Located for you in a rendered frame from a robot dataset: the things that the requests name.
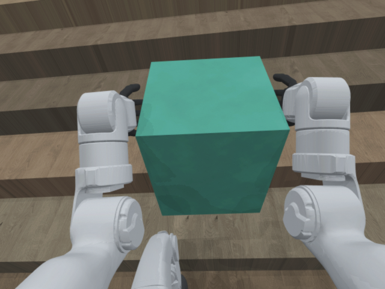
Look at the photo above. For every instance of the robot right hand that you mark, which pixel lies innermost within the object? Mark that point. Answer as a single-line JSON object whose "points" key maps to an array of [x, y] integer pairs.
{"points": [[287, 80]]}

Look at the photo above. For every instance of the carton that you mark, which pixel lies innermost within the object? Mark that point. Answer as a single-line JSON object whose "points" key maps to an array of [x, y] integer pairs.
{"points": [[211, 133]]}

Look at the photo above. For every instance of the robot left upper arm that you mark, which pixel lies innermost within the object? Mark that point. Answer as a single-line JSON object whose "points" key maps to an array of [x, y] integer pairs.
{"points": [[103, 231]]}

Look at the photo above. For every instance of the left robot thigh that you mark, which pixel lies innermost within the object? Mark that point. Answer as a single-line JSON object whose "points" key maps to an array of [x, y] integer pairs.
{"points": [[154, 269]]}

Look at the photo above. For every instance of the left robot shin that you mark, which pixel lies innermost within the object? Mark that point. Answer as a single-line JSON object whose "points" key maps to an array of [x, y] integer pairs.
{"points": [[175, 273]]}

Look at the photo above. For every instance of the robot left forearm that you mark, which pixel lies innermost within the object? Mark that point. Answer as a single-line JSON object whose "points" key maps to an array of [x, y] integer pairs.
{"points": [[104, 121]]}

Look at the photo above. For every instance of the robot right upper arm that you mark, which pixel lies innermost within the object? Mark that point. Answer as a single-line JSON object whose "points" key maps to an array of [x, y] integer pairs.
{"points": [[330, 221]]}

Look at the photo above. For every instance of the robot left hand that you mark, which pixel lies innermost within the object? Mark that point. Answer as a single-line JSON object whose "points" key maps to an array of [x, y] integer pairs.
{"points": [[126, 92]]}

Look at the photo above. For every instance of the robot right forearm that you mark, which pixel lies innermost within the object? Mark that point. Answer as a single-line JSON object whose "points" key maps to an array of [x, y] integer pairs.
{"points": [[320, 109]]}

